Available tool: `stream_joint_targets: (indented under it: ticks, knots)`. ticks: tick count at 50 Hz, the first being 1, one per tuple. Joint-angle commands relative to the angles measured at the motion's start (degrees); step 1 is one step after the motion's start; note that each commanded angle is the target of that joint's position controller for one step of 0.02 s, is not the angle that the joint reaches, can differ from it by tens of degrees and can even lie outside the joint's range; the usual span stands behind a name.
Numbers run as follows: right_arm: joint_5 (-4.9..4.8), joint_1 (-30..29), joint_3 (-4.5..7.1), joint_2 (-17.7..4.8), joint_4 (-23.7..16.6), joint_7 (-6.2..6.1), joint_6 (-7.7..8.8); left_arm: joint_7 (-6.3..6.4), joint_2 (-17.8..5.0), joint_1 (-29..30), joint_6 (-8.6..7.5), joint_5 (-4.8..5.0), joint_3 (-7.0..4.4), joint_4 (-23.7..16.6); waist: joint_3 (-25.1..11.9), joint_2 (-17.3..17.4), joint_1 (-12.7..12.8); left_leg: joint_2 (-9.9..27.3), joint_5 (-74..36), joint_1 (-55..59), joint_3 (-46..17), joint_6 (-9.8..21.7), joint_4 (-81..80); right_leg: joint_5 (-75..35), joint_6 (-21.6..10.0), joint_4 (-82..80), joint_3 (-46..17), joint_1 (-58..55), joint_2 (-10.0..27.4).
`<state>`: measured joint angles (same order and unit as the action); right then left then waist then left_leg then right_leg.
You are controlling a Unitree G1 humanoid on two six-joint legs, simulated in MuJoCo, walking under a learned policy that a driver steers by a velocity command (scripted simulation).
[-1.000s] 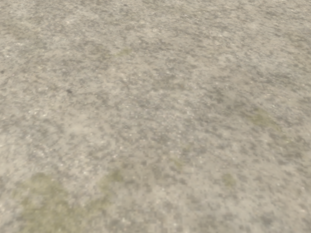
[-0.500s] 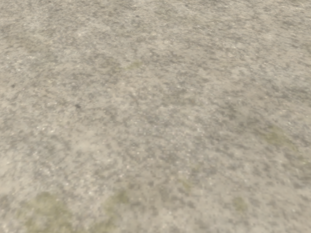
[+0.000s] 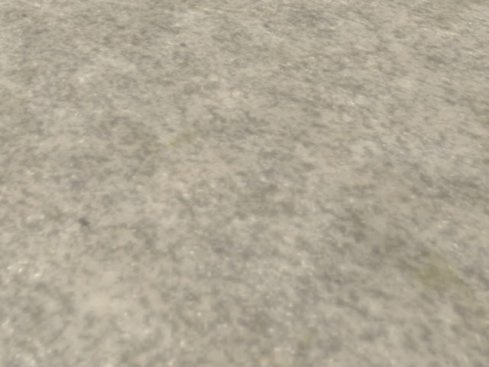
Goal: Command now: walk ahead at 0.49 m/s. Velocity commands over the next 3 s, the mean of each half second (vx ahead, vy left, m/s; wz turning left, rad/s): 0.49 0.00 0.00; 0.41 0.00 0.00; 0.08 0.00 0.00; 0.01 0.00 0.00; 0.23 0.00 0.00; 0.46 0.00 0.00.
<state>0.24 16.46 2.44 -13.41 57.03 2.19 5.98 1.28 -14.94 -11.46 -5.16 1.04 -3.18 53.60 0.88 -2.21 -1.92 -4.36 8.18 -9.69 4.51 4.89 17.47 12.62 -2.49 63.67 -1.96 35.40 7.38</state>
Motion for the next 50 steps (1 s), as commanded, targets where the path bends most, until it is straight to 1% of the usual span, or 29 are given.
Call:
stream_joint_targets:
  ticks: [1,6,10,13,14,15,16,17,18,19,20,21,22,24,26,29,32,37,38,40,41,42,43,44,45,46,47,48,50]
  knots:
    - [0.03,-1.5,1.26,-7.7,-2.8,-1.30,0.89,0.12,-2.9,-1.2,0.33,-0.77,-0.95,-2.6,2.8,4.3,2.5,16.5,-4.8,-2.3,-13.2,9.5,-12.8,-8.3,1.5,-7.7,-1.6,4.8,2.7]
    - [-0.80,4.0,1.40,-9.1,-1.6,-2.45,0.16,-1.16,-1.4,9.9,-0.56,-0.38,-0.15,-5.8,3.5,4.4,-1.1,14.4,-7.0,1.2,-8.2,6.9,-12.6,-20.3,2.1,-26.2,1.8,2.0,-0.7]
    - [-1.21,8.5,1.70,-9.3,0.3,-2.62,-0.96,-2.58,-1.7,16.1,-0.98,0.16,0.30,-8.3,4.9,4.4,-2.8,17.4,-8.4,10.0,-8.5,6.6,-9.3,-17.2,1.2,-32.4,1.8,4.0,-2.0]
    - [-1.27,8.2,2.30,-10.3,0.5,-2.87,-1.92,-3.49,-3.6,15.2,-1.48,0.34,-0.18,-9.3,3.4,5.9,-0.8,19.7,-17.0,15.3,-9.0,5.4,-4.3,-10.5,-1.0,-35.1,2.3,0.6,-3.5]
    - [-1.20,7.0,2.47,-10.9,0.1,-2.89,-2.18,-3.51,-5.1,11.8,-1.62,0.32,-0.85,-8.6,1.0,7.0,1.5,19.2,-26.6,15.6,-8.3,4.6,-0.1,-8.7,-2.0,-35.6,3.7,-5.2,-5.2]
    - [-1.06,5.7,2.25,-10.4,-0.3,-2.85,-2.53,-3.32,-7.2,3.9,-1.66,0.24,-2.10,-6.3,-3.7,7.0,5.7,16.8,-35.2,14.0,-6.2,3.3,9.0,-9.0,-3.6,-36.6,5.4,-16.0,-7.2]
    - [-0.47,5.4,1.39,-8.6,-1.4,-2.83,-2.55,-2.84,-10.8,-7.3,-1.61,-0.17,-3.53,-3.3,-11.6,5.4,10.0,13.8,-30.4,5.0,-4.0,1.5,23.3,-10.1,-6.6,-34.2,0.9,-33.5,-3.1]
    - [-0.15,12.0,-0.65,-1.9,-2.3,-2.10,-1.44,-2.56,-16.9,-15.8,-1.18,-1.20,-5.14,-1.5,-21.5,-7.7,8.6,4.5,-6.3,-19.6,-1.2,-3.1,47.3,-2.0,-16.1,-36.1,-25.2,-58.3,12.5]
    - [-1.03,11.2,-0.71,-2.8,-1.5,-1.82,0.18,-2.66,-12.8,-16.2,-0.98,-0.86,-3.78,-1.3,-25.0,-10.8,8.9,1.0,24.0,-28.8,-9.8,-2.9,56.9,2.4,-18.1,-45.4,-41.1,-61.3,16.3]
    - [-2.74,5.5,0.83,-8.4,-3.2,-1.60,1.24,-2.58,-9.3,-11.1,-1.07,-0.44,-2.58,-2.0,-16.0,-8.0,8.3,5.0,21.7,-34.2,-11.5,-1.6,60.8,3.4,-14.5,-46.3,-32.9,-54.4,13.9]
    - [-3.13,1.5,0.94,-9.0,-4.4,-1.78,1.65,-2.46,-7.1,-5.5,-1.04,-0.51,-1.87,-3.4,-10.1,-4.3,6.7,8.3,16.2,-33.9,-9.6,-1.0,58.9,-0.7,-12.5,-47.5,-24.3,-45.2,11.8]
    - [-2.36,-0.5,1.22,-8.5,-4.6,-2.17,1.45,-2.69,-5.3,-1.7,-1.08,-0.84,-1.25,-4.0,-5.7,-0.8,4.8,10.5,12.0,-31.6,-8.5,-1.2,54.9,-5.2,-11.4,-49.8,-18.4,-36.6,9.4]
    - [-1.70,0.1,1.64,-7.8,-4.3,-2.46,0.67,-2.87,-3.8,0.2,-1.32,-1.30,-0.77,-4.1,-3.7,-1.4,2.7,12.4,9.1,-27.7,-8.8,-1.4,51.3,-7.3,-10.3,-51.8,-14.1,-30.9,7.2]
    - [-1.36,2.3,1.38,-4.8,-3.7,-2.57,-0.92,-3.14,-3.8,-0.1,-1.58,-1.42,-0.82,-3.1,-2.5,-2.1,0.9,13.1,7.0,-23.7,-8.1,-2.1,48.3,-9.8,-10.7,-54.8,-10.2,-25.4,5.6]
    - [-1.04,0.4,1.51,-4.6,-4.7,-2.79,-1.63,-2.64,-5.7,-1.9,-1.82,-1.36,-1.26,-2.1,-0.7,-1.3,0.4,13.5,3.5,-26.0,-7.7,-3.2,44.2,-13.3,-11.5,-56.6,-7.4,-24.1,5.3]
    - [-0.48,-6.4,1.66,-4.7,-7.0,-2.70,-1.54,-1.57,-6.7,-4.7,-1.42,-1.14,-1.46,-0.9,1.0,-0.6,1.9,13.5,-5.6,-30.3,-7.3,-4.4,33.5,-15.1,-10.8,-57.6,-4.5,-26.2,4.6]
    - [-0.74,-12.7,1.19,-3.5,-8.6,-2.11,-1.08,-1.01,-7.2,-7.2,-1.08,-0.68,-1.47,-0.1,2.1,-1.0,3.8,11.5,-13.5,-27.9,-5.4,-4.5,22.3,-14.0,-9.2,-58.1,-1.2,-26.8,2.9]
    - [-1.37,-20.2,0.76,-3.9,-11.3,-0.73,-0.63,-0.68,-7.9,-12.1,-0.07,0.02,-1.91,2.6,4.3,-1.0,5.8,9.9,-12.0,-29.2,-5.3,-3.2,14.3,-13.1,-8.6,-55.3,-1.4,-35.4,6.2]
    - [-1.40,-20.7,0.82,-4.4,-11.8,-0.38,-0.44,-0.55,-8.1,-12.2,0.23,0.10,-2.09,2.8,4.3,-1.1,5.5,9.8,-10.1,-29.3,-5.4,-2.5,13.4,-14.2,-8.2,-54.1,-1.6,-37.4,7.2]
    - [-0.89,-18.3,1.34,-5.7,-11.6,0.03,0.00,-0.24,-8.5,-10.7,1.05,-0.18,-2.31,2.9,2.7,-2.0,3.3,7.9,-6.8,-24.1,-4.4,-1.1,11.2,-26.6,-6.5,-48.7,-1.2,-39.3,7.2]
    - [-0.51,-13.7,2.09,-7.1,-10.3,0.01,0.24,-0.10,-9.0,-9.3,1.48,-0.24,-2.41,2.6,-0.4,-2.9,0.7,5.7,-7.1,-17.0,-2.8,-0.2,10.3,-36.9,-5.1,-43.0,-0.2,-39.4,5.9]
    - [-0.03,-5.7,3.28,-9.4,-7.7,-0.14,0.47,-0.05,-8.0,-9.0,1.82,-0.39,-2.00,2.3,-5.6,-2.0,-2.9,4.3,-13.1,-6.0,-1.5,1.2,8.7,-41.9,-3.1,-33.2,1.7,-37.5,2.4]
    - [1.16,2.5,4.19,-13.5,-5.8,-0.54,0.59,0.03,-6.2,-10.2,1.78,-1.38,-1.15,1.0,-13.9,3.6,-4.5,13.3,-33.0,11.2,-10.0,4.2,12.7,-26.5,-0.3,-18.2,3.9,-27.1,-1.6]
    - [1.37,4.8,4.38,-16.7,-5.0,-0.68,-0.08,-0.56,1.3,-19.5,0.90,-2.08,1.14,2.1,-22.3,19.1,-0.6,28.8,-48.4,31.6,-31.2,15.5,12.6,20.2,4.0,4.4,3.8,-6.1,-11.9]
    - [0.10,6.9,3.47,-12.7,-4.8,-0.43,-0.59,-0.82,-2.8,-20.1,0.01,-0.59,0.27,3.9,-28.4,14.7,-2.9,28.7,-43.2,31.1,-37.0,17.1,9.0,26.7,4.2,12.7,-6.7,-4.0,-11.9]
    - [-0.43,1.7,2.85,-10.7,-5.6,-0.57,-0.67,-0.79,-6.0,-14.3,-0.25,1.03,-0.67,2.5,-19.9,11.5,-2.3,26.2,-40.1,24.1,-28.4,14.5,7.9,24.1,3.7,13.8,-5.9,0.3,-8.8]
    - [-0.35,-3.8,2.17,-8.7,-6.6,-0.84,-0.67,-0.29,-6.3,-9.4,-0.01,0.86,-0.67,1.2,-13.6,7.0,-1.0,23.4,-38.5,15.7,-22.3,11.9,6.3,19.7,3.8,10.5,-3.2,0.7,-5.6]
    - [0.02,-7.0,1.47,-6.7,-6.9,-0.95,-0.56,0.34,-6.2,-6.8,0.66,0.00,-1.07,0.9,-9.6,4.4,0.4,21.5,-37.8,7.9,-18.8,10.7,4.1,16.4,4.1,6.7,-2.4,-1.4,-3.7]
    - [1.25,-9.5,0.62,-4.4,-6.1,-0.95,-0.48,0.83,-3.6,-8.7,2.45,-0.66,-1.02,1.3,-8.1,6.0,3.7,18.9,-37.3,-2.2,-14.1,9.5,0.9,12.4,4.0,-0.5,-2.4,-10.9,-1.8]
